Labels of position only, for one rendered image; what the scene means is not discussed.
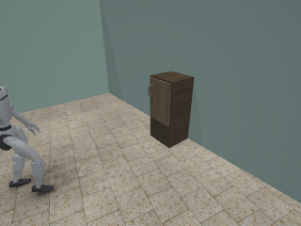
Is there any cupboard door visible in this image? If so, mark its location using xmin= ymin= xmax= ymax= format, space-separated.
xmin=150 ymin=77 xmax=171 ymax=127

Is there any robot left forearm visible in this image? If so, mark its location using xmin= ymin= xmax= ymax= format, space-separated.
xmin=11 ymin=107 xmax=28 ymax=124

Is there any robot left upper arm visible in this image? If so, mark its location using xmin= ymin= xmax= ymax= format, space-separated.
xmin=0 ymin=87 xmax=13 ymax=110

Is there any handle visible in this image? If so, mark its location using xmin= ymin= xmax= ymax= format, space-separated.
xmin=148 ymin=85 xmax=152 ymax=96

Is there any robot left hand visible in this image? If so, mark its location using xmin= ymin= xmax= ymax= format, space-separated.
xmin=24 ymin=121 xmax=41 ymax=136

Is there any humanoid robot torso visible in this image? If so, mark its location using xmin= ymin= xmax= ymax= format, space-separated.
xmin=0 ymin=88 xmax=17 ymax=140

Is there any robot right shin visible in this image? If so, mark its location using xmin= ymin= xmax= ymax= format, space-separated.
xmin=31 ymin=162 xmax=45 ymax=188

